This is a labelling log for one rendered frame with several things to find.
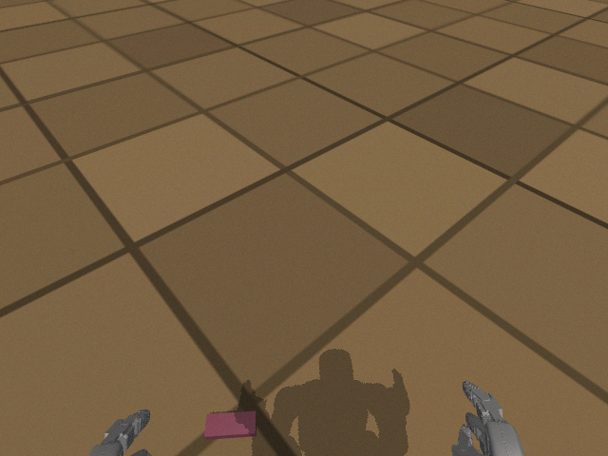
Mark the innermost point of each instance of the left robot hand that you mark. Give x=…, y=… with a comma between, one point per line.
x=121, y=435

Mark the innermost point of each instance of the small box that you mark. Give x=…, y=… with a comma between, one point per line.
x=231, y=425

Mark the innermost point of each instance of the right robot hand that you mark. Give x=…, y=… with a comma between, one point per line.
x=496, y=436

